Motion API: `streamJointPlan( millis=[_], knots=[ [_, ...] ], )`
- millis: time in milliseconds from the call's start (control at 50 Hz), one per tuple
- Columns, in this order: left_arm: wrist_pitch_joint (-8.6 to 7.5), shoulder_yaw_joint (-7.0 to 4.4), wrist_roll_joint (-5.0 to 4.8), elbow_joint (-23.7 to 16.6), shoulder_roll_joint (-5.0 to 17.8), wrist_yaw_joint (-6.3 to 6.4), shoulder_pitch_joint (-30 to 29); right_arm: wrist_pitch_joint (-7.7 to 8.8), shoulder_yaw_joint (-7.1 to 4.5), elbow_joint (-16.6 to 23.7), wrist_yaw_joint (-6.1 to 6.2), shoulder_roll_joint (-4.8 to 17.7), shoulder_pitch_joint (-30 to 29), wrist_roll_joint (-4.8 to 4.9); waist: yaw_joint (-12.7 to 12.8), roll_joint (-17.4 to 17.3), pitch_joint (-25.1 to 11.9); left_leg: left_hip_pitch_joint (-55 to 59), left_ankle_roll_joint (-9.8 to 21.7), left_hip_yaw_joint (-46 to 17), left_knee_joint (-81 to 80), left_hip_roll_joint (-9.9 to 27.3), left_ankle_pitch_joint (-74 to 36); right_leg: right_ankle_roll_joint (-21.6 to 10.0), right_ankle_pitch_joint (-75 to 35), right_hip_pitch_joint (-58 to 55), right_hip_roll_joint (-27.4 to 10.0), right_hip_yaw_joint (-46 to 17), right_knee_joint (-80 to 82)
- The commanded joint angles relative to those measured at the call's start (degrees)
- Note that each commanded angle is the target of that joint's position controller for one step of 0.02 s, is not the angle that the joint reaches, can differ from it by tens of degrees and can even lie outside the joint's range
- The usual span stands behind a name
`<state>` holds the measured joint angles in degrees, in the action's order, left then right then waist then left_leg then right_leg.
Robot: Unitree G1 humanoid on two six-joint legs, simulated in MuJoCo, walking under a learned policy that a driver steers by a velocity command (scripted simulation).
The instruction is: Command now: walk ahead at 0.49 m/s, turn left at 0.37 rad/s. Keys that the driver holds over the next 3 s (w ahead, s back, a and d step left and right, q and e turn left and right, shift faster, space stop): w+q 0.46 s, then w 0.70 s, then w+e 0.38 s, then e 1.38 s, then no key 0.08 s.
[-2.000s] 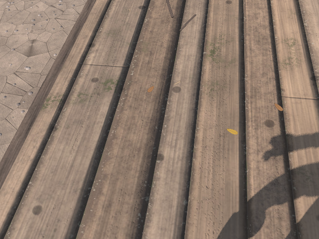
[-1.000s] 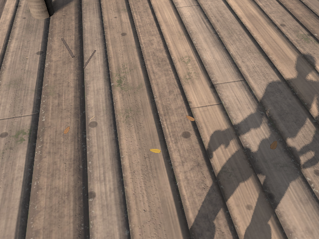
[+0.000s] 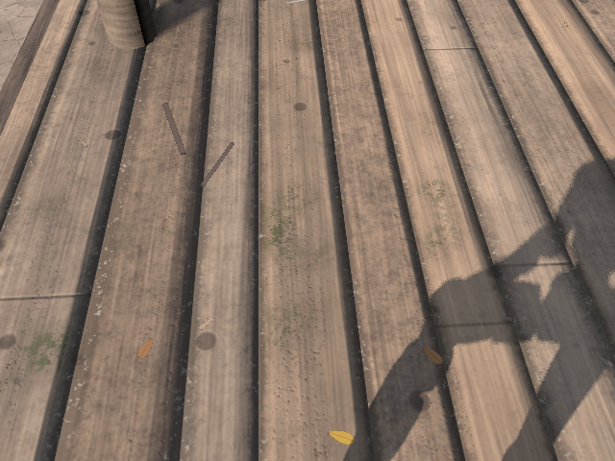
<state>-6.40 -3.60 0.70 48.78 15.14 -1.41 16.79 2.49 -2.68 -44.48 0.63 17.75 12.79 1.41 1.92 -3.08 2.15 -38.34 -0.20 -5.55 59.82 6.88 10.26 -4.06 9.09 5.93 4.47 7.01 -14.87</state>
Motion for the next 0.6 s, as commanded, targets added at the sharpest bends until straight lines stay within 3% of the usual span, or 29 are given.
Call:
streamJointPlan(
  millis=[20, 60, 120, 180, 220, 240, 260, 280, 300, 320, 340, 360, 380, 400, 480, 560, 600],
  knots=[
    [-1.31, -1.43, 0.03, -3.69, 7.6, 0.63, -5.5, 0.54, -0.48, 2.86, -0.43, 2.31, 1.38, -0.28, -1.96, 5.47, 1.51, 1.84, -0.53, -0.41, -8.61, 1.17, -11.0, -7.68, -11.13, 5.37, -15.14, -4.66, 9.92],
    [-1.0, -1.49, -0.2, -3.11, 8.64, 0.98, -4.12, 1.03, 0.04, 4.22, -1.29, 1.1, -3.27, -0.35, 0.19, 4.63, 2.03, 3.23, -0.15, 2.67, -16.05, 0.37, -16.13, -6.7, -12.07, 3.75, -14.9, -1.74, 9.94],
    [0.22, -1.85, -0.85, -1.39, 10.2, 1.23, -0.24, 1.15, 0.42, 7.08, -2.47, 0.53, -8.86, -0.16, 2.73, 3.79, 3.2, 0.04, 0.98, 4.32, -21.9, -0.2, -15.84, -6.32, -13.31, -4.13, -17.61, -0.61, 8.22],
    [2.1, -2.29, -1.63, -0.51, 11.31, 1.53, 1.2, 0.98, 0.11, 10.07, -3.66, 1.39, -11.56, -0.22, 2.59, 4.44, 3.3, -2.52, 3.05, 6.24, -24.62, -1.47, -8.69, -4.93, -20.57, -12.02, -20.22, 0.38, 3.44],
    [3.16, -2.73, -1.75, -1.12, 12.88, 2.01, -0.27, 0.63, -0.91, 10.78, -4.08, 3.3, -8.68, -0.24, -0.16, 6.53, -0.06, 3.63, 5.21, 9.48, -24.68, -4.89, -2.28, -3.39, -38.57, -13.96, -20.43, 2.13, -4.22],
    [3.72, -2.88, -1.69, -1.53, 13.4, 2.34, -1.04, 0.38, -2.03, 9.96, -4.03, 5.17, -3.39, -0.22, -3.35, 7.28, -3.56, 10.72, 6.63, 10.95, -24.82, -7.35, -0.19, -2.51, -46.49, -13.3, -19.74, 3.18, -12.29],
    [4.12, -2.56, -1.68, -2.07, 12.81, 2.72, -1.87, 0.2, -3.88, 7.77, -3.46, 8.12, 5.84, -0.05, -8.45, 6.08, -8.46, 23.88, 8.72, 11.2, -27.89, -10.0, -2.73, -0.64, -46.64, -8.26, -17.45, 4.94, -24.74],
    [3.6, -1.3, -0.33, -3.42, 9.96, 2.88, -0.12, -0.52, -5.82, 6.3, -2.17, 13.45, 14.45, 0.11, -11.14, -1.83, -14.6, 41.72, 12.51, -2.57, -28.65, -1.79, -4.14, 1.89, -27.74, 6.28, -14.52, 5.38, -43.09],
    [1.74, 1.12, 0.69, -5.97, 2.41, 1.58, 5.35, -0.03, -6.09, 7.21, -2.23, 17.56, 11.82, 0.21, -3.94, -13.94, -20.53, 59.49, 23.21, -35.38, -35.85, 10.66, 8.07, 4.86, 23.53, 31.06, -1.83, -2.45, -60.79],
    [-0.31, 0.08, -1.34, -6.16, 8.37, 0.67, -1.29, 0.58, -4.55, 8.61, -2.46, 11.73, 13.23, -0.23, -8.67, -5.94, -23.15, 61.27, 22.27, -40.45, -41.97, 11.87, 11.74, 3.61, 23.94, 37.21, -3.35, -12.81, -64.94],
    [-1.39, -0.45, -3.11, -8.07, 10.27, 0.26, -6.22, 1.12, -3.84, 8.4, -2.49, 9.47, 11.04, -0.81, -8.75, -3.25, -14.81, 55.39, 19.69, -31.99, -42.74, 10.3, 6.82, 2.37, 18.35, 40.71, -5.68, -12.51, -63.41],
    [-1.93, -0.11, -2.44, -8.29, 9.25, 0.61, -7.2, 1.37, -3.63, 8.87, -2.43, 8.68, 7.45, -0.63, -6.25, 2.33, -10.01, 47.14, 18.23, -25.31, -42.66, 7.9, -0.31, 2.12, 13.62, 38.96, -8.13, -12.13, -58.78],
    [-1.88, -0.4, -1.13, -7.93, 9.37, 0.99, -7.1, 1.37, -3.24, 9.69, -2.28, 7.34, 4.08, -0.82, -4.07, 3.4, -7.07, 40.09, 17.36, -20.29, -43.25, 5.93, -7.57, 2.71, 10.99, 35.57, -9.75, -11.94, -54.01],
    [-1.27, -0.66, -0.7, -7.81, 9.55, 0.98, -5.97, 1.41, -2.77, 10.67, -2.04, 6.2, 2.26, -1.5, -2.22, 1.95, -6.48, 35.72, 17.13, -17.72, -44.47, 4.45, -11.96, 3.23, 9.24, 31.79, -10.81, -12.42, -52.07],
    [0.84, -0.23, 0.29, -8.37, 7.04, 1.2, -6.29, 1.66, -3.08, 10.28, -0.88, 7.37, 2.55, -0.87, -0.97, 1.34, -4.12, 28.09, 17.43, -10.95, -47.22, 1.91, -19.88, 7.34, 3.59, 29.98, -10.22, -10.24, -42.43],
    [0.55, 0.99, -0.04, -9.85, 4.58, 0.69, -14.1, 1.36, -2.92, 8.2, 0.05, 7.39, 5.46, -0.74, -4.52, -0.75, -2.5, 25.68, 13.32, -4.79, -47.2, -1.85, -15.23, 8.25, -13.01, 25.82, -8.19, -8.66, -24.09],
    [0.14, 1.15, -0.6, -10.73, 4.64, 0.17, -17.48, 1.43, -2.99, 6.79, -0.05, 7.98, 7.74, -0.71, -6.35, -1.38, -1.56, 26.01, 12.65, -5.79, -47.62, -0.74, -10.35, 7.65, -17.96, 23.72, -7.11, -8.3, -19.47]
  ],
)
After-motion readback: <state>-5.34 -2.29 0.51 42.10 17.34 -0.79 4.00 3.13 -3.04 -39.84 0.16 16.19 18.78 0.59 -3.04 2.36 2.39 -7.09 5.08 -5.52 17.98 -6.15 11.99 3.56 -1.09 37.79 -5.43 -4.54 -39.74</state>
